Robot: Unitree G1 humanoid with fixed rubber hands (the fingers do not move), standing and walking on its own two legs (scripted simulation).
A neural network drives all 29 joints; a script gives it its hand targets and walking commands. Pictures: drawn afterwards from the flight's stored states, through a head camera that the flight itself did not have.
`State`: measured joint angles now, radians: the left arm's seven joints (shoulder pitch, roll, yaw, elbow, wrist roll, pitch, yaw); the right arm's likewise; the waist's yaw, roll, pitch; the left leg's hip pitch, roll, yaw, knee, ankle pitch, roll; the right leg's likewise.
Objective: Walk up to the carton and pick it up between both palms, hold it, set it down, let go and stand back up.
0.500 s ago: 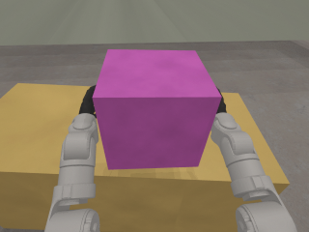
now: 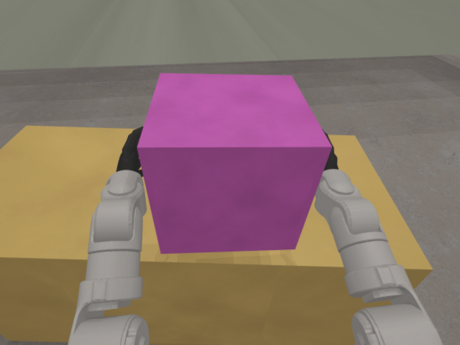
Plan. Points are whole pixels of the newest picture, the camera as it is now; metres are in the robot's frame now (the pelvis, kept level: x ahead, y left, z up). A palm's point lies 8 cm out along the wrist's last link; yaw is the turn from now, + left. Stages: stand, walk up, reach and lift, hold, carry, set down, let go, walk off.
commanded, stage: hold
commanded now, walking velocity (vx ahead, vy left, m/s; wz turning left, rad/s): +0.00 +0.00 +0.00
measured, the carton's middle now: (228, 161) +0.38 +0.00 +0.17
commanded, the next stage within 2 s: none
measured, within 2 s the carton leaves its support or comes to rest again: neither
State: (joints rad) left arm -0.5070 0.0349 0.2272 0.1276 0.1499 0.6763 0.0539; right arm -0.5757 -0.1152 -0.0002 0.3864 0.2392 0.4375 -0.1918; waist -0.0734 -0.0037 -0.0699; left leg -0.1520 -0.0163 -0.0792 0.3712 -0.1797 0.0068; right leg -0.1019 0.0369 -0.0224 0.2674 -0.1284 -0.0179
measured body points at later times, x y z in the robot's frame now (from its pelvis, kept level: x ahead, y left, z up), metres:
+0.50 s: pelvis -0.01 +0.00 +0.00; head -0.05 +0.01 +0.45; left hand +0.37 +0.17 +0.17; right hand +0.37 -0.16 +0.17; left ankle +0.01 +0.11 -0.75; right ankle +0.01 -0.11 -0.75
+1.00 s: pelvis +0.00 +0.00 +0.00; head -0.04 +0.01 +0.45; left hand +0.37 +0.16 +0.17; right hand +0.37 -0.17 +0.17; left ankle +0.01 +0.11 -0.75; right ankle +0.01 -0.11 -0.75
